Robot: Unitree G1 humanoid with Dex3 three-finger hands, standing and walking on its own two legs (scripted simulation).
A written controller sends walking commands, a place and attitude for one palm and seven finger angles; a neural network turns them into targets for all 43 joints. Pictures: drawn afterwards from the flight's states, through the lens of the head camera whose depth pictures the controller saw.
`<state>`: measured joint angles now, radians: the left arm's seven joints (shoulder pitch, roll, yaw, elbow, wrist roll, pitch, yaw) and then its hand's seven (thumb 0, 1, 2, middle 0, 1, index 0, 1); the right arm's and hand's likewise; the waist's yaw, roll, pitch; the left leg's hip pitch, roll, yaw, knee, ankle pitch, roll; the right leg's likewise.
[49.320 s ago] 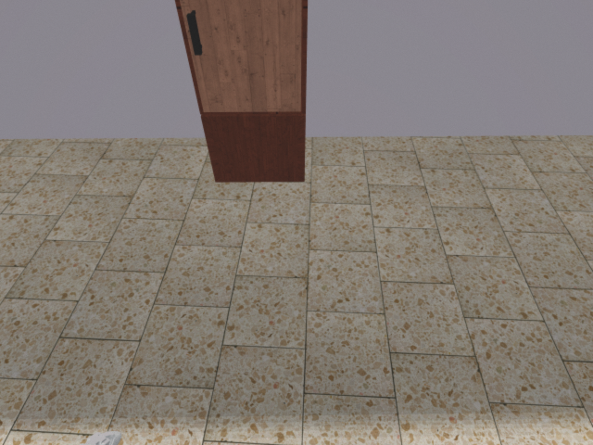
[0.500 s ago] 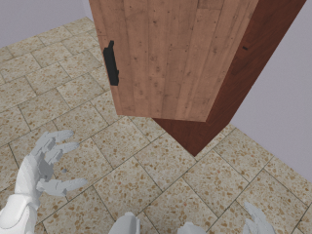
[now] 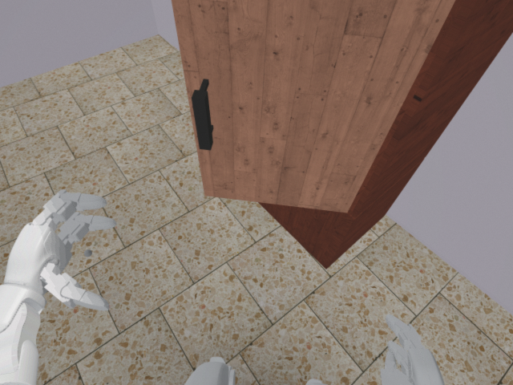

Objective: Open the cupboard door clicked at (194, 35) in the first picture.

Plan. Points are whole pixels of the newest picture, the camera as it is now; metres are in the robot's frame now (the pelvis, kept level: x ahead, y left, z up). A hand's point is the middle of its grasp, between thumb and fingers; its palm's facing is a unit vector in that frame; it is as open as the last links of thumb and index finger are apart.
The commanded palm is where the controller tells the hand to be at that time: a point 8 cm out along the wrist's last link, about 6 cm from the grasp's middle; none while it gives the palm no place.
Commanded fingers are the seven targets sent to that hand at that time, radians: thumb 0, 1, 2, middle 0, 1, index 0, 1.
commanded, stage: raise the hand with hooked fingers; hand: left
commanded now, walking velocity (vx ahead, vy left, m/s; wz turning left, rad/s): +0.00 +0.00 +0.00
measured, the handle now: (205, 115) +0.60 +0.16 +0.04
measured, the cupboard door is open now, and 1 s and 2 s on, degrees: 43 43 43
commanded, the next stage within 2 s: move the hooked fingers beside the handle in 0.62 s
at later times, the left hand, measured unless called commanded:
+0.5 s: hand (97, 243) +0.29 +0.25 +0.07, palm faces -0.03 -1.00 -0.04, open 13.9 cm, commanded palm +0.26 +0.30 +0.07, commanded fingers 0.00 -0.50 0.30 -0.30 -1.20 -0.30 -1.20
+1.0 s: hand (116, 216) +0.33 +0.24 +0.07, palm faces -0.06 -1.00 -0.03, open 14.0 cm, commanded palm +0.32 +0.29 +0.06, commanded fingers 0.00 -0.50 0.30 -0.30 -1.20 -0.30 -1.20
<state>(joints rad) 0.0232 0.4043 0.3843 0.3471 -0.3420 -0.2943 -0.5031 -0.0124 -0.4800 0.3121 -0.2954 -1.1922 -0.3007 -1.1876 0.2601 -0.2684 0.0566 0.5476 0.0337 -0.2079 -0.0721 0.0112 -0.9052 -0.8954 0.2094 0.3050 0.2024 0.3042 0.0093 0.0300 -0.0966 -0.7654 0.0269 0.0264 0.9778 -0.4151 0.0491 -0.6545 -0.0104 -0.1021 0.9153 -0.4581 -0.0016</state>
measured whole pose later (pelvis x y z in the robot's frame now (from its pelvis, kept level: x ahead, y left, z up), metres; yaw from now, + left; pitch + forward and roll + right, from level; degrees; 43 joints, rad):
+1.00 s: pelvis +0.00 -0.02 +0.00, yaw +0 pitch +13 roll -2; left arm -0.25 0.44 0.40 0.61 -0.32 -0.31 -0.55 -0.02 -0.50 0.30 -0.30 -1.20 -0.30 -1.20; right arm 0.28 -0.29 0.05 0.59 0.04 -0.19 -0.09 0.01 -0.91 -0.90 0.21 0.30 0.20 0.30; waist -0.02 0.03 -0.09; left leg -0.80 0.04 0.02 0.98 -0.41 0.03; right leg -0.70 0.00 -0.11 0.94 -0.46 -0.03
